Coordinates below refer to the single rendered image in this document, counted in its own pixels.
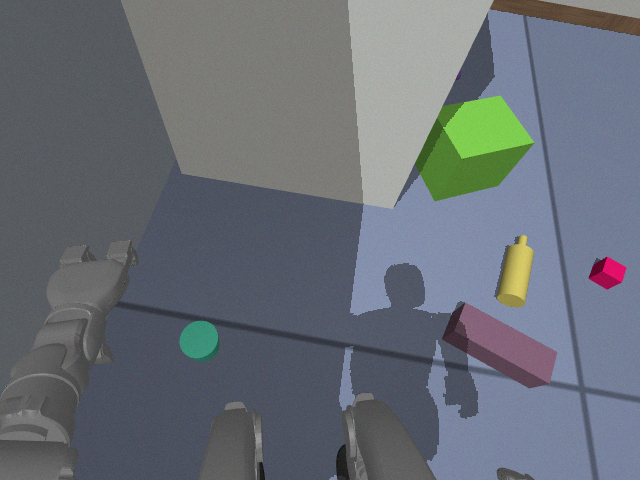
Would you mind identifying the left robot arm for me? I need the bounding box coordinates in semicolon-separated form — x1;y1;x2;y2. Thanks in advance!
0;303;107;480

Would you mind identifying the left robot hand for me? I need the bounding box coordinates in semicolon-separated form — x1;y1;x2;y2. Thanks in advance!
46;240;139;364

